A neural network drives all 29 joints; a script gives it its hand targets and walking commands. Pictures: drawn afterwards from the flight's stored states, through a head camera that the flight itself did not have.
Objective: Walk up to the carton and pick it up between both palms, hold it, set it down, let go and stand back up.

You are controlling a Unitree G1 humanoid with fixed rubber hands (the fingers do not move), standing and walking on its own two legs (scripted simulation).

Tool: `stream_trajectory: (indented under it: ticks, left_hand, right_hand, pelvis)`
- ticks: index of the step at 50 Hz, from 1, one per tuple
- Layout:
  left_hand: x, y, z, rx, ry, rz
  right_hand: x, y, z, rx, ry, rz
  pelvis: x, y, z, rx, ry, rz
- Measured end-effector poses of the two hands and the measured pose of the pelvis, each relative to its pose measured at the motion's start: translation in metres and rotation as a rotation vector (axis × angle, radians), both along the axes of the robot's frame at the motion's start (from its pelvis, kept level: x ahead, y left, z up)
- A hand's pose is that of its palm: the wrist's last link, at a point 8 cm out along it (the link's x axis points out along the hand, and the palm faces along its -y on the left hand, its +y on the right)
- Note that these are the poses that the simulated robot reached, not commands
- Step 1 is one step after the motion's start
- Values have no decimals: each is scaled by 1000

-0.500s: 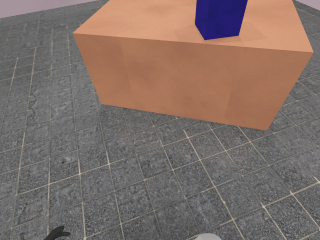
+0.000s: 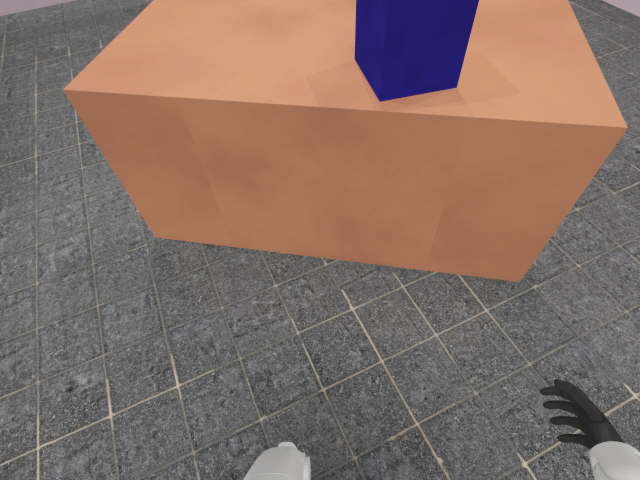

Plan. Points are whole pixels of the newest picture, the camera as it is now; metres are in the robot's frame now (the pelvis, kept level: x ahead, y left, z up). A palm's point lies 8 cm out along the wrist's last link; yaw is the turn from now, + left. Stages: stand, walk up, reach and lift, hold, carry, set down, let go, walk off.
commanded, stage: walk up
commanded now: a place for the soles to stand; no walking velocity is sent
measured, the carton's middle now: (409, 22) +1.06 -0.16 +0.04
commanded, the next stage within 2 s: none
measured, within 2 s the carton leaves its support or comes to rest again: neither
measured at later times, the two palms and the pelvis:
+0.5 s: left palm (155, 371) +0.27 +0.28 -0.07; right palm (630, 439) +0.20 -0.36 -0.11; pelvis +0.15 -0.04 +0.01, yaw -7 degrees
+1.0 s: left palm (161, 301) +0.39 +0.31 -0.09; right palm (590, 424) +0.21 -0.31 -0.10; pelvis +0.24 +0.00 +0.00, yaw -8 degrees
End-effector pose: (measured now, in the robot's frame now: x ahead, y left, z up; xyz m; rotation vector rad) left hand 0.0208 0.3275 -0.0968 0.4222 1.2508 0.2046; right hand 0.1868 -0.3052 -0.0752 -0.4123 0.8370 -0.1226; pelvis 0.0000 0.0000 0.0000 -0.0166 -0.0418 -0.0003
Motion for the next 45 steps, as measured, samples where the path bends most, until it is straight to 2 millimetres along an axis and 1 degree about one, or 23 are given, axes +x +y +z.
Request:
stream_trajectory:
  ticks: [1, 3, 7, 10, 12, 15, 17, 18, 20, 23, 26, 28, 31, 33, 35, 36, 38, 42, 45]
  left_hand:
    - [13, 1, 0, -5, -11, -5]
    - [43, 3, 2, -9, -42, -19]
    - [106, -2, 3, -26, -110, -59]
    - [152, -10, 6, -30, -156, -97]
    - [183, -18, 10, -27, -186, -126]
    - [227, -35, 16, -19, -222, -174]
    - [249, -48, 18, -11, -237, -202]
    - [256, -53, 18, -9, -243, -208]
    - [261, -57, 21, -2, -233, -210]
    - [255, -55, 25, 23, -187, -197]
    - [246, -50, 23, 36, -142, -181]
    - [242, -45, 20, 35, -116, -173]
    - [239, -35, 14, 27, -87, -162]
    - [241, -26, 8, 17, -75, -157]
    - [248, -17, 1, 3, -75, -152]
    - [253, -13, -4, -4, -79, -152]
    - [269, -9, -5, -17, -102, -156]
    - [307, -7, -2, -37, -161, -172]
    - [332, -10, 1, -44, -195, -187]
  right_hand:
    - [1, 1, 0, -1, 10, -6]
    - [-8, -1, -1, -9, 55, -29]
    - [-44, -10, -7, -24, 184, -87]
    - [-70, -16, -15, -18, 267, -132]
    - [-83, -20, -22, -5, 313, -161]
    - [-93, -29, -32, 19, 357, -204]
    - [-89, -38, -39, 34, 371, -230]
    - [-83, -42, -41, 39, 373, -235]
    - [-63, -48, -39, 43, 355, -240]
    - [-20, -54, -34, 49, 286, -231]
    - [24, -56, -28, 47, 213, -216]
    - [49, -55, -23, 41, 171, -209]
    - [82, -49, -15, 28, 118, -198]
    - [101, -42, -10, 15, 92, -191]
    - [113, -32, -7, 1, 77, -178]
    - [116, -26, -8, -5, 72, -174]
    - [109, -17, -8, -7, 92, -183]
    - [75, -9, -7, -17, 190, -219]
    - [52, -6, -11, -14, 258, -245]
  pelvis:
    - [8, 2, 1, 2, -3, -4]
    - [24, 5, 5, -6, -11, -12]
    - [51, 4, 8, -17, -15, -33]
    - [69, 0, 6, -3, -22, -54]
    - [80, -4, 4, 9, -26, -65]
    - [98, -15, 1, 27, -25, -86]
    - [111, -26, -2, 34, -11, -103]
    - [117, -30, -3, 31, -12, -105]
    - [128, -36, 0, 31, -15, -113]
    - [143, -39, 5, 38, -17, -121]
    - [155, -39, 6, 34, -18, -123]
    - [162, -36, 6, 27, -19, -125]
    - [174, -28, 4, 13, -23, -126]
    - [182, -19, 2, 1, -21, -124]
    - [190, -9, 0, -14, -10, -118]
    - [193, -3, -3, -18, -13, -117]
    - [201, 4, -2, -17, -26, -118]
    - [216, 11, 4, -33, -37, -121]
    - [226, 12, 4, -33, -40, -127]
